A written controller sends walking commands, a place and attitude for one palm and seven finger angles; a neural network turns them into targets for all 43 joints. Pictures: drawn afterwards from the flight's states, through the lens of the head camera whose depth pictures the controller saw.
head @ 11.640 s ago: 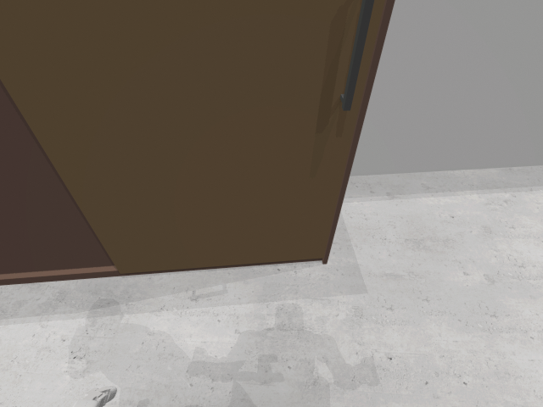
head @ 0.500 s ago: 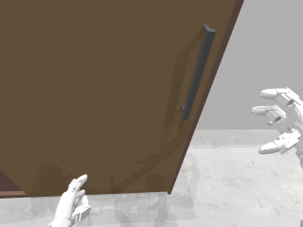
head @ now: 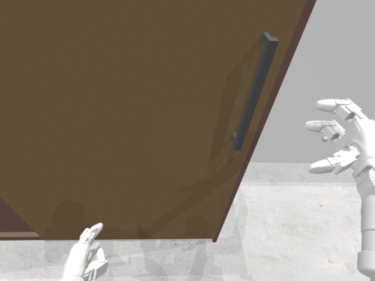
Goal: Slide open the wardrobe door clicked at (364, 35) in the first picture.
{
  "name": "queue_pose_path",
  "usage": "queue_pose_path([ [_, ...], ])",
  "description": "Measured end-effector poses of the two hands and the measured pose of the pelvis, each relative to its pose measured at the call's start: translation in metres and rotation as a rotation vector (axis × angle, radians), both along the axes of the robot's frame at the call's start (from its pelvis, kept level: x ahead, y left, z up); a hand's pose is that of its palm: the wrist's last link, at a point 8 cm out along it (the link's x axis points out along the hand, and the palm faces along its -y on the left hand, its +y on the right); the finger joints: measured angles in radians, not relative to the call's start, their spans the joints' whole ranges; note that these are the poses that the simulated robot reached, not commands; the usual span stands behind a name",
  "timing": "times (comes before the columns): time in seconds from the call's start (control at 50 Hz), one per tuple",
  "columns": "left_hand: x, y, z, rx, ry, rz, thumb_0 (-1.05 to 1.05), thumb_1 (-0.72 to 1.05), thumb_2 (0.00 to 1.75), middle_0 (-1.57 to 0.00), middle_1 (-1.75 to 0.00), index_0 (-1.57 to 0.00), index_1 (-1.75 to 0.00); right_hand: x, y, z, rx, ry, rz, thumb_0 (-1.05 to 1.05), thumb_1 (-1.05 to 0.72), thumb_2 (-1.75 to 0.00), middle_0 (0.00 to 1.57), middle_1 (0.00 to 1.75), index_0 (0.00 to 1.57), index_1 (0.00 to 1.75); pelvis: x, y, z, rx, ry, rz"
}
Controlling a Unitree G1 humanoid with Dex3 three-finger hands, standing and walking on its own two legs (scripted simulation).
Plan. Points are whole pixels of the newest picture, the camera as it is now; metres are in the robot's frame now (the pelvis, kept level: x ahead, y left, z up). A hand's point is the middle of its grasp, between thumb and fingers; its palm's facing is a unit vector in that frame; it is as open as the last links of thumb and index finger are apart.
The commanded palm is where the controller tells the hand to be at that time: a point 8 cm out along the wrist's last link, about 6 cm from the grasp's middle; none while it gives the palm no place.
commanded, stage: move the hooked fingers beside the handle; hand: right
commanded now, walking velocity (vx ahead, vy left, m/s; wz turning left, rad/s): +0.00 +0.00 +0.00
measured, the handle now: (249, 99) +0.47 -0.12 +0.18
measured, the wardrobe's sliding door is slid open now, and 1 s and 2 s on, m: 0.00 0.00 0.00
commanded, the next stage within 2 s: none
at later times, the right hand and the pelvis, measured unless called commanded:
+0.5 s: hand (302, 120) +0.38 -0.21 +0.20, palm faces -0.02 +1.00 -0.03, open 14.0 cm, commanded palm +0.36 -0.26 +0.19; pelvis +0.00 +0.00 +0.00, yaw +1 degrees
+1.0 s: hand (288, 112) +0.42 -0.19 +0.19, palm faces -0.01 +1.00 -0.02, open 14.0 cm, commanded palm +0.39 -0.24 +0.18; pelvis +0.00 +0.00 +0.00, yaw +2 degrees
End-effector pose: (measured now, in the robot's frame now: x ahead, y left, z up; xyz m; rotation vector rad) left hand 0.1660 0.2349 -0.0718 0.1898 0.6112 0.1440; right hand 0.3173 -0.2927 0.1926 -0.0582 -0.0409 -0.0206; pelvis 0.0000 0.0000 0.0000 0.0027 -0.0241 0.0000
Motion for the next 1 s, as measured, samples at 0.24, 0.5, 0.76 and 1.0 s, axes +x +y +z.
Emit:
queue_pose_path([
  [0.24, -0.014, 0.005, -0.005, -0.022, 0.036, 0.039, 0.02, 0.90, 0.90, -0.20, -0.30, -0.20, -0.30, 0.032, 0.016, 0.002, 0.035, 0.013, 0.021, -0.01, 0.50, -0.30, 0.31, 1.20, 0.30, 1.20, 0.003, 0.003, 0.000, -0.005, 0.019, 0.017],
  [0.5, -0.033, 0.018, -0.012, 0.013, 0.110, 0.071, 0.02, 0.90, 0.90, -0.20, -0.30, -0.20, -0.30, 0.043, 0.032, 0.007, 0.025, -0.026, 0.045, -0.01, 0.50, -0.29, 0.30, 1.20, 0.30, 1.20, 0.002, 0.003, 0.001, -0.003, 0.019, 0.011],
  [0.76, -0.053, 0.020, -0.019, 0.008, 0.167, 0.102, 0.02, 0.90, 0.90, -0.20, -0.30, -0.20, -0.30, 0.069, 0.041, -0.004, 0.027, 0.026, 0.019, -0.01, 0.50, -0.30, 0.30, 1.20, 0.30, 1.20, -0.002, 0.003, 0.000, -0.003, 0.037, 0.017],
  [1.0, -0.075, 0.024, -0.027, -0.012, 0.228, 0.141, 0.02, 0.90, 0.90, -0.20, -0.30, -0.20, -0.30, 0.081, 0.044, -0.004, 0.038, 0.059, 0.028, -0.01, 0.50, -0.30, 0.34, 1.23, 0.30, 1.20, 0.001, 0.000, 0.000, -0.007, 0.056, 0.032],
])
